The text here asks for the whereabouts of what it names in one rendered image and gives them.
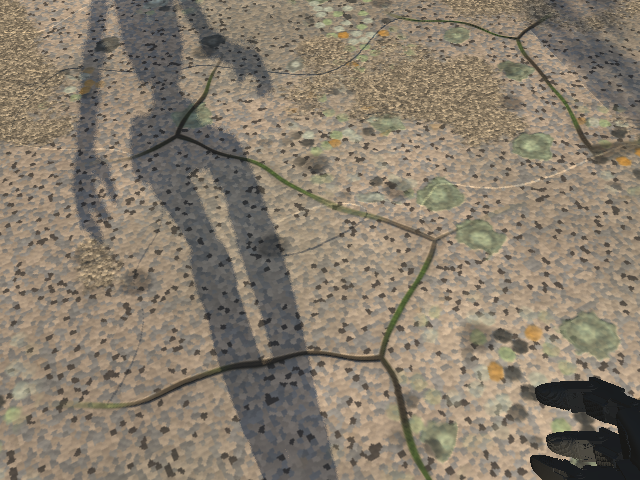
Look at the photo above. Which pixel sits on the robot right hand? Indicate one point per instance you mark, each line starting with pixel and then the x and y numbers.
pixel 617 455

